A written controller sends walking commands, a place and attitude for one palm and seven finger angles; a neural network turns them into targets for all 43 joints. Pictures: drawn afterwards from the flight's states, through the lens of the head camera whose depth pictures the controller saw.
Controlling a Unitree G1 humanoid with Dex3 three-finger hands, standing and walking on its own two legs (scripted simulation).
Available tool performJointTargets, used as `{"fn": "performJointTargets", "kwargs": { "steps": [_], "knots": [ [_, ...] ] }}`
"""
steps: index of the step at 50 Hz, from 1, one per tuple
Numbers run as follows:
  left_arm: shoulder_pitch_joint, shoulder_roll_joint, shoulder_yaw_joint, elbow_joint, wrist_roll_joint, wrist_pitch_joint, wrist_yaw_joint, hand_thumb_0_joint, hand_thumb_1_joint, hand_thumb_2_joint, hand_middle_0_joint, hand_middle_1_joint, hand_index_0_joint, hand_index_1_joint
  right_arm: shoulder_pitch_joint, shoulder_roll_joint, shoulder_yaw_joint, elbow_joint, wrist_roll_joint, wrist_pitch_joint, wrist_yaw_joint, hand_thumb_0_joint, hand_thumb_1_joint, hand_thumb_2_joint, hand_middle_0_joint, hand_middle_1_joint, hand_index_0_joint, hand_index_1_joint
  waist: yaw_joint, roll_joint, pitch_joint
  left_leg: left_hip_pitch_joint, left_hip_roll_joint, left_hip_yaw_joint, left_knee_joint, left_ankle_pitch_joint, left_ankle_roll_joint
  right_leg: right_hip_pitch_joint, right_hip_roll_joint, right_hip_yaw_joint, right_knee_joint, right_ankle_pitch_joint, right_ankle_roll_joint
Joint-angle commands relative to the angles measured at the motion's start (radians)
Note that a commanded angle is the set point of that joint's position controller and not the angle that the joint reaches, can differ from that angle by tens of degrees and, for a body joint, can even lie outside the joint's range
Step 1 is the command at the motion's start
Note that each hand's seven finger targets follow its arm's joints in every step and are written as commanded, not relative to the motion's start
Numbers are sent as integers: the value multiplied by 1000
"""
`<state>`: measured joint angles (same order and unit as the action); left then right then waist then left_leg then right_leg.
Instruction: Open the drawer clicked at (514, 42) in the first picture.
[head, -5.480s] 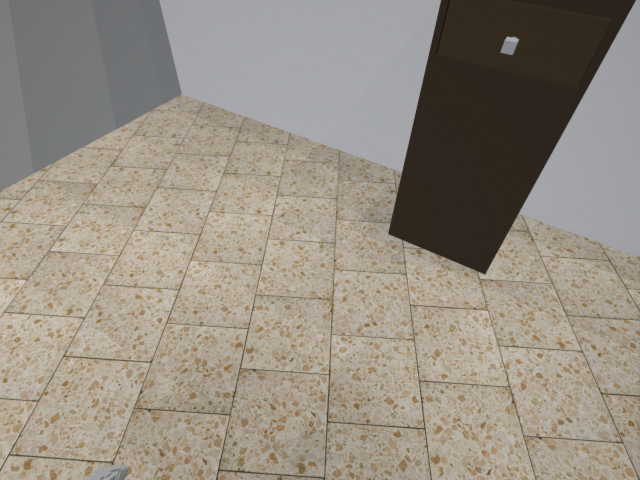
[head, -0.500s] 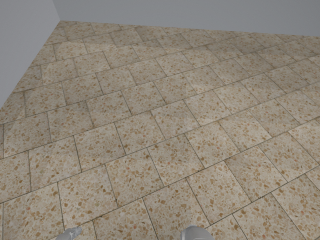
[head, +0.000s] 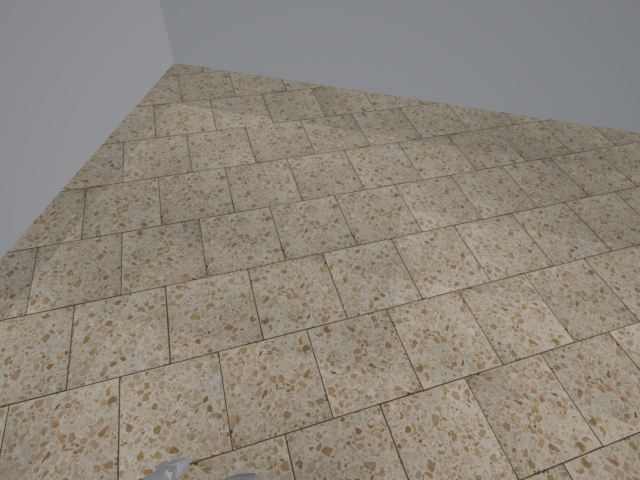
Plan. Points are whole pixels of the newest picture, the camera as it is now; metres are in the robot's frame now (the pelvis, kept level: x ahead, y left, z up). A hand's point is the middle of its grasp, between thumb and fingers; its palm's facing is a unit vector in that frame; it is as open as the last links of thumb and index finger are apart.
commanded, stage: turn to face it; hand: left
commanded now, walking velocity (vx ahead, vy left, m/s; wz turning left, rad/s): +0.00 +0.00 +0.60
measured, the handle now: out of the picture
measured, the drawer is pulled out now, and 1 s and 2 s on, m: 0.00 0.00 0.00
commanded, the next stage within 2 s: none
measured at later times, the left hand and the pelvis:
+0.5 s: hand out of the picture +0.06 +0.22 -0.14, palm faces +0.27 -0.93 -0.24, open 7.4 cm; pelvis -0.01 -0.01 +0.02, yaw +15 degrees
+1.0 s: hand out of the picture -0.12 +0.15 -0.16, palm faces +0.58 -0.77 -0.26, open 7.4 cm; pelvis -0.03 -0.04 +0.01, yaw +36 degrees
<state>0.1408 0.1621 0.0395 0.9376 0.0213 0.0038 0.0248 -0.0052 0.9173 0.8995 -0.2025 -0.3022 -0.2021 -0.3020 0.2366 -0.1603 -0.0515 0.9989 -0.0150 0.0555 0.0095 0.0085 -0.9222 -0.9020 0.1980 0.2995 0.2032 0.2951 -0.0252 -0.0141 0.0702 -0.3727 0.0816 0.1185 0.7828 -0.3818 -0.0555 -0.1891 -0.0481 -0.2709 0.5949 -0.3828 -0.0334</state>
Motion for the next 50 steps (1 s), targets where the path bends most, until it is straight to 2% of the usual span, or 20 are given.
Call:
{"fn": "performJointTargets", "kwargs": {
  "steps": [1,2,3,4,7,11,17,22,25,27,28,29,30,31,32,35,41,46,49,50],
  "knots": [
    [51,163,54,-48,-11,2,12,0,900,900,-200,-300,-200,-300,129,-149,-36,-66,-9,-33,0,0,-900,-900,200,300,200,300,-35,98,-140,228,77,-136,-315,377,76,-91,-216,94,160,424,10],
    [51,98,42,-92,-22,4,7,0,900,900,-200,-300,-200,-300,184,-253,-57,-73,-14,-45,-5,0,-900,-900,200,300,200,300,-51,398,-156,339,334,-490,-399,841,226,-328,-62,65,399,-170,101],
    [-2,117,36,-119,-9,12,12,0,900,900,-200,-300,-200,-300,203,-270,-59,-58,-8,-39,-12,0,-900,-900,200,300,200,300,-62,302,-178,329,397,-516,-407,904,305,-361,-42,194,542,-324,100],
    [-39,119,39,-103,-2,20,15,0,900,900,-200,-300,-200,-300,181,-240,-55,-50,-10,-43,-25,0,-900,-900,200,300,200,300,-61,265,-169,319,335,-476,-415,810,284,-395,-61,252,593,-247,93],
    [-32,126,50,-83,-3,15,-4,0,900,900,-200,-300,-200,-300,64,-210,-41,-103,-9,-56,-33,0,-900,-900,200,300,200,300,-14,114,-158,302,235,-362,-402,722,230,-426,-60,278,627,-68,111],
    [22,138,55,-62,-5,25,-9,0,900,900,-200,-300,-200,-300,31,-224,-45,-118,-2,-62,-29,0,-900,-900,200,300,200,300,2,96,-176,297,160,-305,-433,616,199,-382,-48,273,569,24,130],
    [-15,153,55,-89,-5,32,-5,0,900,900,-200,-300,-200,-300,31,-248,-59,-122,-5,-47,-17,0,-900,-900,200,300,200,300,-12,169,-125,242,139,-385,-470,412,214,-351,-35,273,435,5,148],
    [-37,148,50,-117,-9,30,-3,0,900,900,-200,-300,-200,-300,8,-270,-73,-135,-11,-33,-11,0,-900,-900,200,300,200,300,-20,191,-111,173,129,-474,-467,286,227,-266,-3,271,267,-45,133],
    [14,145,47,-118,-16,24,2,0,900,900,-200,-300,-200,-300,-24,-279,-81,-152,-13,-25,-8,0,-900,-900,200,300,200,300,-1,223,-127,100,108,-520,-448,287,216,-138,31,265,130,-37,112],
    [95,158,54,-104,-18,17,4,0,900,900,-200,-300,-200,-300,-60,-267,-83,-171,-8,-20,-4,0,-900,-900,200,300,200,300,37,201,-143,2,69,-512,-407,235,181,20,41,255,-51,67,99],
    [148,185,62,-93,-14,10,7,0,900,900,-200,-300,-200,-300,-78,-244,-82,-182,-4,-17,-2,0,-900,-900,200,300,200,300,66,137,-151,-95,15,-468,-343,139,131,145,-1,274,-210,115,83],
    [165,277,78,-102,4,-2,15,0,900,900,-200,-300,-200,-300,-49,-170,-73,-194,5,-13,2,0,-900,-900,200,300,200,300,69,-134,-160,-275,-108,-316,-94,-51,46,257,-248,528,-383,-55,2],
    [110,333,77,-130,6,4,18,0,900,900,-200,-300,-200,-300,-61,-161,-72,-215,-4,-15,-1,0,-900,-900,200,300,200,300,66,-303,-106,-344,-169,-185,166,-180,2,113,-460,731,-433,-85,-88],
    [32,301,67,-157,-2,11,23,0,900,900,-200,-300,-200,-300,-69,-211,-81,-214,-12,-8,3,0,-900,-900,200,300,200,300,37,-170,-69,-259,-107,-221,304,-149,17,-59,-459,631,-435,-101,-108],
    [-40,250,60,-165,-2,3,21,0,900,900,-200,-300,-200,-300,-55,-197,-79,-191,-17,4,10,0,-900,-900,200,300,200,300,-6,-145,-30,-248,-88,-217,371,-75,18,-104,-365,527,-419,-48,-78],
    [-41,190,37,-157,-5,-14,10,0,900,900,-200,-300,-200,-300,-7,-185,-73,-145,-14,7,22,0,-900,-900,200,300,200,300,-23,-168,-8,-252,-61,-149,466,40,-14,-43,-250,311,-312,248,-43],
    [109,227,44,-101,5,-11,12,0,900,900,-200,-300,-200,-300,-127,-167,-55,-171,-5,10,26,0,-900,-900,200,300,200,300,50,-159,-24,-215,-33,-86,275,-17,-34,75,-303,254,-271,392,-75],
    [142,273,61,-81,12,-3,8,0,900,900,-200,-300,-200,-300,-164,-146,-34,-181,4,-7,26,0,-900,-900,200,300,200,300,79,-223,-78,-77,-43,-18,-4,-73,-15,122,-335,201,-175,571,-81],
    [132,282,67,-75,3,4,4,0,900,900,-200,-300,-200,-300,-87,-167,-36,-168,2,-20,21,0,-900,-900,200,300,200,300,40,-198,-130,80,-65,15,-236,84,6,100,-309,125,-48,592,-21],
    [125,271,67,-79,-6,9,1,0,900,900,-200,-300,-200,-300,-24,-207,-47,-151,1,-29,22,0,-900,-900,200,300,200,300,1,-106,-174,230,-45,-25,-363,239,21,18,-289,90,82,518,25]
  ]
}}
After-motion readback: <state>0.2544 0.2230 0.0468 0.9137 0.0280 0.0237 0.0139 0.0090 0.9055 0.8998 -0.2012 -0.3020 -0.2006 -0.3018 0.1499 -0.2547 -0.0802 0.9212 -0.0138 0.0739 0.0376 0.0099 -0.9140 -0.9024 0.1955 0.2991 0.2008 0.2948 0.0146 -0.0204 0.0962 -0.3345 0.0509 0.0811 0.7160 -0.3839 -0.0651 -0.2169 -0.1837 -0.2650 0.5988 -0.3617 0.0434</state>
